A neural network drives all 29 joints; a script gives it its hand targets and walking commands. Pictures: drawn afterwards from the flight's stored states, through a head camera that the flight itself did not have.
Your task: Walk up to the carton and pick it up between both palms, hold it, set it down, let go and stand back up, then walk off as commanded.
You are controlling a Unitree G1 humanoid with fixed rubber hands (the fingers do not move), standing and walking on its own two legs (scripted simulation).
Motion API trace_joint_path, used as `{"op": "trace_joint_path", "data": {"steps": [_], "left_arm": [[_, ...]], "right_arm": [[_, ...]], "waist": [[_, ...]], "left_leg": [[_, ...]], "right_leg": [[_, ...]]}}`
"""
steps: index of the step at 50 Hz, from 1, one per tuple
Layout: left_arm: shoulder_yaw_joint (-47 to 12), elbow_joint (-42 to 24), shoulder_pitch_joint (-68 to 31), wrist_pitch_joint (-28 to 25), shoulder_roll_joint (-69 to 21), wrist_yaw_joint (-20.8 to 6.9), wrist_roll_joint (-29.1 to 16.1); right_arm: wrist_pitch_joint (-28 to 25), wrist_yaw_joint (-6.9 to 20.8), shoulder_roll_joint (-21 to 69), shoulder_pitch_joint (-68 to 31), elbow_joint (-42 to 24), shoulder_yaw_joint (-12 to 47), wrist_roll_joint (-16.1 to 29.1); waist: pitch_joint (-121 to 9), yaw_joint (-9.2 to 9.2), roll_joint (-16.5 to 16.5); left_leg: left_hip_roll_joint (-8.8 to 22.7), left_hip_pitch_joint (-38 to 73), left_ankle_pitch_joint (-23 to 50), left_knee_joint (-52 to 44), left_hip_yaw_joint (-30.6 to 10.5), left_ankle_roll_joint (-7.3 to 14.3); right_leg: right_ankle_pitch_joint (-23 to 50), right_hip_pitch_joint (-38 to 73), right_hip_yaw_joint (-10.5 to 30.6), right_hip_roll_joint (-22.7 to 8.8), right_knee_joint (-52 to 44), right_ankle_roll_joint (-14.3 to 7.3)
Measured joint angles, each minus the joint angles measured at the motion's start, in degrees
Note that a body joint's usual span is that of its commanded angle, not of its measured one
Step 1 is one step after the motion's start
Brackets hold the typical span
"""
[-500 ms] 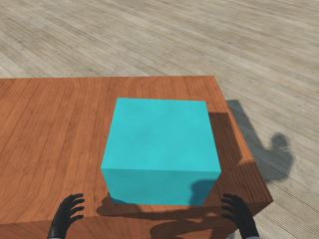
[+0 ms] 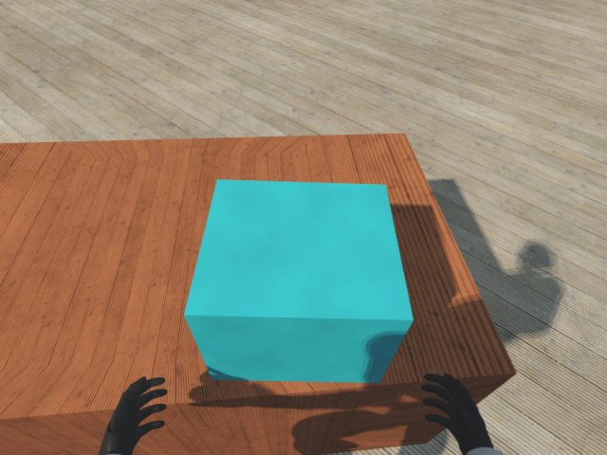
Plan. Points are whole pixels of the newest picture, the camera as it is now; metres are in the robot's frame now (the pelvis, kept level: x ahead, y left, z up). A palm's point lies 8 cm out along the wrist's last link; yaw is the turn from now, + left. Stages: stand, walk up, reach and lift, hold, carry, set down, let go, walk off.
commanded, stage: set down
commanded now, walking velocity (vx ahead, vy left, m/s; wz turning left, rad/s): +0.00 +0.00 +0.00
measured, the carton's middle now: (299, 282) +0.41 +0.02 -0.08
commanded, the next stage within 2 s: let go in 0.36 s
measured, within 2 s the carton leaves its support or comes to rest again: neither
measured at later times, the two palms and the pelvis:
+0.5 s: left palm (127, 450) +0.15 +0.24 -0.08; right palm (471, 449) +0.16 -0.21 -0.08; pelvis +0.00 -0.01 +0.00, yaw +0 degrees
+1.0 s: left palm out of the picture +0.14 +0.25 -0.09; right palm out of the picture +0.13 -0.25 -0.10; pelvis +0.00 +0.00 +0.00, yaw -1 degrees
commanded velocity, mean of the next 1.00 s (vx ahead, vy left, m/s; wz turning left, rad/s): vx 0.00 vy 0.00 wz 0.00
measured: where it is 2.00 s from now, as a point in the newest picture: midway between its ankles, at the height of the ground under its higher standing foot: outside the picture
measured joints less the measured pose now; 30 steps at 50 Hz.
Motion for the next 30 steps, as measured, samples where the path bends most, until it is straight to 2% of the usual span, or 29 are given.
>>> {"op": "trace_joint_path", "data": {"steps": [4, 19, 24, 30], "left_arm": [[0.74, 1.80, -1.57, 2.40, -0.07, -1.47, 1.36], [3.17, 0.44, -1.93, 10.05, -0.88, -2.65, 5.16], [3.16, -2.26, -0.89, 10.51, -0.79, -2.04, 4.79], [3.44, -2.90, -0.42, 11.41, -0.43, -2.63, 5.27]], "right_arm": [[1.77, -0.91, 0.18, -0.68, 0.24, 0.57, -1.25], [6.32, -2.18, 1.58, 1.15, -2.97, 0.45, -4.38], [6.35, -1.84, 1.57, 1.44, -3.95, -0.26, -4.54], [6.37, -1.82, 0.94, 0.48, -2.90, -0.29, -5.19]], "waist": [[-0.22, -0.80, -0.13], [2.33, -0.89, -1.20], [2.38, -0.44, -0.48], [1.58, -1.00, 0.02]], "left_leg": [[0.08, 0.96, 0.33, -0.68, -0.18, -0.24], [0.46, 2.21, 0.80, -1.72, -0.24, -0.75], [0.45, 1.12, 0.76, -1.57, 0.05, -0.57], [0.22, 0.88, 0.64, -1.58, 0.12, -0.25]], "right_leg": [[0.07, 0.81, -0.17, 0.12, -0.27, -0.25], [0.34, 1.79, -0.19, 0.51, -0.84, -0.66], [0.54, 0.74, 0.09, 0.45, -0.96, -0.47], [0.74, 0.78, 0.12, 0.21, -1.55, -0.16]]}}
